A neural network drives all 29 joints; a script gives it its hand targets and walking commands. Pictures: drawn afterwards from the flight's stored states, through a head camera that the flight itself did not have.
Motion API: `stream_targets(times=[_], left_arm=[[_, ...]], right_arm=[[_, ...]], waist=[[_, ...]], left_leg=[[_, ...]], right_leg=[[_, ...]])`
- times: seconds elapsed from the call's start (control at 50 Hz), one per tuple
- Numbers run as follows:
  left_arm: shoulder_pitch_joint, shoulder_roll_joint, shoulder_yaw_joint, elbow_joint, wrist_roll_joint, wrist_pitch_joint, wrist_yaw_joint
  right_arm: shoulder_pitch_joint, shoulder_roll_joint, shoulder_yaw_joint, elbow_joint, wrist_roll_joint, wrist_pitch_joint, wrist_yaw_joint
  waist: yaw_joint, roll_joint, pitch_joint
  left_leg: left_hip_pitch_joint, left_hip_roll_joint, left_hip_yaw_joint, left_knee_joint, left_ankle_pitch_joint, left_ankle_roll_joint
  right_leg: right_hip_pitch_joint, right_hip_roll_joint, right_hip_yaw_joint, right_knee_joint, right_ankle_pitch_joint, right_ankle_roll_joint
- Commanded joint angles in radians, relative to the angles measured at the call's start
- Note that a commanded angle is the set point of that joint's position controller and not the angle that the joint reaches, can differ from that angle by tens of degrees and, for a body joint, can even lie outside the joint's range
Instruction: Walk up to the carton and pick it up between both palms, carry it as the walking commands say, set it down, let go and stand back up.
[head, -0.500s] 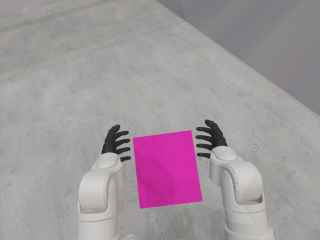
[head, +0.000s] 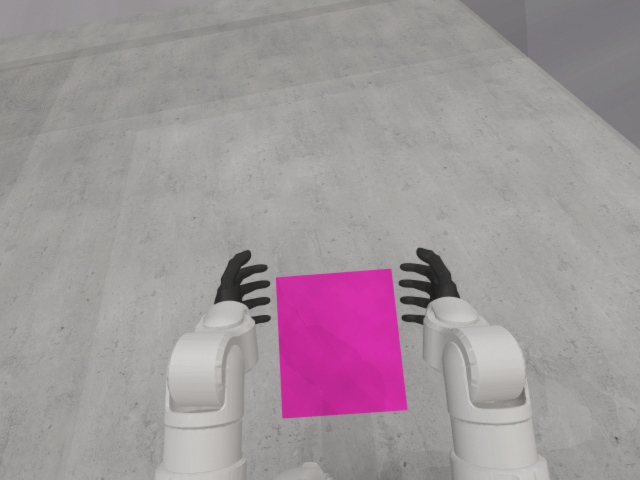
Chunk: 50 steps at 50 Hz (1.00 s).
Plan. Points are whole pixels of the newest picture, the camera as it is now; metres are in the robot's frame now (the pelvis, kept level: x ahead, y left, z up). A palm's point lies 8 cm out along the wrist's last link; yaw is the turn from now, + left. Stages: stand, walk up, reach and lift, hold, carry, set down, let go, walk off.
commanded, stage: carry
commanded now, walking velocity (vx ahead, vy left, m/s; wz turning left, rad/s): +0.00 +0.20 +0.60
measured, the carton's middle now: (338, 339) +0.32 -0.01 -0.04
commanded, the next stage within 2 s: none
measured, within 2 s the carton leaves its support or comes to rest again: neither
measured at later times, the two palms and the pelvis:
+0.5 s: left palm out of the picture +0.19 +0.37 +0.08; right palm (196, 349) +0.27 +0.15 +0.08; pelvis -0.06 +0.16 +0.00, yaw +16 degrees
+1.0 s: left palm out of the picture +0.06 +0.55 +0.10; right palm out of the picture +0.18 +0.35 +0.11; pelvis -0.13 +0.29 -0.01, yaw +34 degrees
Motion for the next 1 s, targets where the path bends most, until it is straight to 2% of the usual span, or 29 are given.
stream_targets(times=[0.0, 0.02, 0.06, 0.16, 0.22, 0.24, 0.26, 0.28, 0.3, 0.32, 0.36, 0.4, 0.46, 0.54, 0.58, 0.62, 0.64, 0.66, 0.68, 0.7, 0.72, 0.74, 0.76, 0.8, 0.86, 0.92, 0.94, 0.96, 0.98], left_arm=[[-0.216, -1.074, -0.397, -0.121, -0.267, -0.022, -0.203], [-0.230, -1.058, -0.389, -0.120, -0.261, -0.024, -0.201], [-0.257, -1.028, -0.377, -0.157, -0.265, -0.032, -0.201], [-0.223, -0.968, -0.368, -0.118, -0.246, -0.002, -0.194], [-0.237, -0.963, -0.369, -0.092, -0.239, 0.011, -0.190], [-0.244, -0.967, -0.374, -0.084, -0.237, 0.015, -0.187], [-0.248, -0.961, -0.377, -0.072, -0.232, 0.021, -0.186], [-0.258, -0.957, -0.392, -0.062, -0.238, 0.030, -0.184], [-0.313, -0.981, -0.436, -0.078, -0.259, 0.030, -0.191], [-0.317, -1.024, -0.449, -0.058, -0.263, 0.023, -0.199], [-0.389, -1.106, -0.507, -0.116, -0.328, 0.011, -0.212], [-0.415, -1.147, -0.533, -0.157, -0.358, -0.007, -0.217], [-0.362, -1.128, -0.519, -0.157, -0.360, -0.020, -0.214], [-0.300, -1.076, -0.494, -0.134, -0.341, -0.016, -0.211], [-0.284, -1.058, -0.476, -0.124, -0.331, -0.013, -0.211], [-0.263, -1.044, -0.449, -0.114, -0.318, -0.010, -0.210], [-0.245, -1.039, -0.431, -0.103, -0.307, -0.009, -0.209], [-0.228, -1.035, -0.416, -0.085, -0.282, -0.012, -0.208], [-0.209, -1.049, -0.381, -0.047, -0.256, -0.016, -0.207], [-0.226, -1.045, -0.375, -0.085, -0.271, -0.012, -0.211], [-0.240, -1.047, -0.379, -0.115, -0.275, -0.015, -0.208], [-0.258, -1.034, -0.382, -0.120, -0.274, -0.013, -0.206], [-0.264, -1.016, -0.376, -0.105, -0.272, -0.010, -0.204], [-0.286, -0.995, -0.363, -0.116, -0.270, -0.012, -0.203], [-0.268, -0.975, -0.353, -0.083, -0.255, 0.003, -0.198], [-0.268, -0.978, -0.346, -0.048, -0.244, 0.016, -0.194], [-0.271, -0.986, -0.348, -0.039, -0.241, 0.018, -0.190], [-0.270, -0.995, -0.351, -0.029, -0.235, 0.021, -0.187], [-0.277, -0.984, -0.351, -0.020, -0.233, 0.025, -0.185]], right_arm=[[-0.434, 1.073, 0.517, -0.160, 0.352, -0.051, 0.214], [-0.420, 1.077, 0.517, -0.136, 0.350, -0.050, 0.218], [-0.420, 1.080, 0.520, -0.134, 0.352, -0.056, 0.216], [-0.384, 1.036, 0.489, -0.090, 0.327, -0.035, 0.204], [-0.390, 1.025, 0.465, -0.055, 0.322, -0.017, 0.211], [-0.380, 1.027, 0.456, -0.037, 0.323, -0.011, 0.215], [-0.370, 1.023, 0.442, -0.013, 0.322, -0.006, 0.219], [-0.364, 1.005, 0.422, 0.016, 0.309, -0.005, 0.221], [-0.358, 1.008, 0.401, 0.014, 0.297, -0.015, 0.224], [-0.360, 1.039, 0.396, 0.016, 0.288, -0.022, 0.226], [-0.334, 1.093, 0.383, 0.005, 0.281, -0.044, 0.233], [-0.365, 1.102, 0.376, -0.052, 0.290, -0.074, 0.234], [-0.383, 1.062, 0.400, -0.121, 0.292, -0.090, 0.220], [-0.353, 1.028, 0.428, -0.133, 0.286, -0.080, 0.207], [-0.365, 1.021, 0.443, -0.139, 0.292, -0.073, 0.204], [-0.385, 1.018, 0.461, -0.145, 0.301, -0.065, 0.202], [-0.403, 1.016, 0.470, -0.145, 0.305, -0.061, 0.200], [-0.425, 1.011, 0.486, -0.150, 0.305, -0.054, 0.203], [-0.459, 1.012, 0.507, -0.175, 0.310, -0.043, 0.212], [-0.465, 1.039, 0.499, -0.163, 0.329, -0.044, 0.211], [-0.463, 1.063, 0.504, -0.154, 0.356, -0.044, 0.211], [-0.446, 1.064, 0.511, -0.126, 0.356, -0.040, 0.211], [-0.421, 1.057, 0.502, -0.097, 0.346, -0.039, 0.210], [-0.428, 1.054, 0.499, -0.088, 0.340, -0.041, 0.205], [-0.420, 1.038, 0.482, -0.062, 0.326, -0.032, 0.200], [-0.417, 1.027, 0.454, -0.033, 0.316, -0.018, 0.205], [-0.418, 1.029, 0.446, -0.024, 0.318, -0.013, 0.209], [-0.397, 1.030, 0.436, -0.001, 0.320, -0.009, 0.212], [-0.398, 1.027, 0.423, 0.013, 0.317, -0.008, 0.217]], waist=[[0.014, -0.115, -0.351], [0.008, -0.149, -0.345], [0.007, -0.234, -0.330], [0.014, -0.351, -0.326], [0.011, -0.389, -0.346], [-0.007, -0.336, -0.377], [-0.024, -0.157, -0.421], [-0.023, 0.131, -0.397], [-0.024, 0.334, -0.371], [-0.014, 0.226, -0.381], [-0.015, 0.193, -0.433], [-0.014, 0.165, -0.464], [-0.018, 0.084, -0.465], [-0.019, 0.042, -0.452], [-0.013, 0.053, -0.447], [0.000, 0.067, -0.452], [0.021, 0.044, -0.458], [0.049, -0.145, -0.431], [0.037, -0.553, -0.368], [0.013, -0.309, -0.318], [0.012, -0.151, -0.342], [0.006, -0.109, -0.334], [0.000, -0.151, -0.339], [0.005, -0.258, -0.318], [0.012, -0.324, -0.298], [0.012, -0.380, -0.318], [0.003, -0.366, -0.333], [-0.015, -0.270, -0.387], [-0.033, -0.086, -0.430]], left_leg=[[-0.156, 0.172, -0.129, 0.372, -0.047, -0.063], [-0.149, 0.185, -0.093, 0.324, 0.009, -0.079], [-0.115, 0.157, 0.003, 0.231, 0.029, -0.107], [0.081, 0.140, 0.105, -0.094, 0.021, -0.105], [0.169, 0.127, 0.150, -0.348, 0.052, -0.091], [0.264, 0.106, 0.160, -0.479, 0.121, -0.080], [0.430, 0.134, 0.073, -0.543, 0.230, -0.057], [0.569, 0.343, -0.214, -0.530, 0.683, 0.021], [0.589, 0.484, -0.455, -0.512, 0.988, 0.146], [0.589, 0.453, -0.391, -0.441, 1.058, 0.165], [0.572, 0.387, -0.271, -0.435, 0.831, 0.155], [0.559, 0.333, -0.221, -0.439, 0.733, 0.152], [0.532, 0.339, -0.279, -0.500, 0.544, 0.181], [0.482, 0.342, -0.367, -0.565, 0.417, 0.196], [0.430, 0.313, -0.364, -0.608, 0.400, 0.151], [0.336, 0.266, -0.339, -0.655, 0.373, 0.076], [0.218, 0.216, -0.280, -0.634, 0.352, 0.008], [-0.031, 0.094, -0.158, -0.476, 0.213, -0.103], [-0.146, 0.022, -0.021, 0.046, -0.143, -0.088], [-0.207, 0.132, -0.102, 0.254, -0.096, -0.070], [-0.158, 0.155, -0.146, 0.306, -0.050, -0.066], [-0.131, 0.170, -0.128, 0.303, 0.015, -0.071], [-0.136, 0.171, -0.083, 0.255, 0.060, -0.083], [-0.099, 0.145, 0.023, 0.149, 0.056, -0.111], [0.044, 0.144, 0.096, -0.057, 0.037, -0.111], [0.137, 0.142, 0.147, -0.277, 0.065, -0.092], [0.186, 0.134, 0.158, -0.378, 0.109, -0.086], [0.325, 0.110, 0.154, -0.478, 0.167, -0.072], [0.492, 0.172, 0.047, -0.496, 0.420, -0.042]], right_leg=[[0.362, -0.429, 0.295, -0.238, 0.634, -0.108], [0.389, -0.372, 0.204, -0.209, 0.644, -0.059], [0.403, -0.319, 0.111, -0.171, 0.732, -0.018], [0.318, -0.324, 0.005, -0.140, 0.708, 0.019], [0.332, -0.354, 0.012, -0.108, 0.650, 0.050], [0.304, -0.332, -0.012, -0.032, 0.580, 0.076], [0.177, -0.272, -0.037, 0.128, 0.376, 0.112], [-0.123, -0.155, -0.059, 0.322, -0.183, 0.156], [-0.326, -0.027, -0.018, 0.493, -0.509, 0.170], [-0.329, -0.058, 0.077, 0.584, -0.458, 0.153], [-0.328, -0.079, 0.094, 0.561, -0.293, 0.138], [-0.270, -0.059, 0.087, 0.514, -0.193, 0.131], [-0.209, -0.028, 0.091, 0.425, -0.172, 0.112], [-0.112, 0.009, 0.094, 0.277, -0.174, 0.080], [-0.007, 0.037, 0.070, 0.155, -0.175, 0.062], [0.188, 0.052, 0.050, -0.049, -0.163, 0.029], [0.387, 0.020, 0.059, -0.246, -0.099, 0.004], [0.598, -0.170, 0.250, -0.430, -0.052, -0.073], [0.443, -0.582, 0.602, -0.423, 0.199, -0.223], [0.369, -0.575, 0.512, -0.371, 0.449, -0.205], [0.363, -0.490, 0.355, -0.289, 0.522, -0.144], [0.354, -0.406, 0.211, -0.230, 0.557, -0.073], [0.394, -0.355, 0.150, -0.192, 0.621, -0.034], [0.387, -0.315, 0.073, -0.150, 0.744, -0.008], [0.298, -0.313, 0.004, -0.131, 0.729, 0.011], [0.306, -0.351, 0.011, -0.129, 0.653, 0.046], [0.307, -0.352, -0.002, -0.094, 0.634, 0.064], [0.255, -0.311, -0.034, 0.023, 0.566, 0.096], [0.105, -0.249, -0.054, 0.197, 0.313, 0.130]])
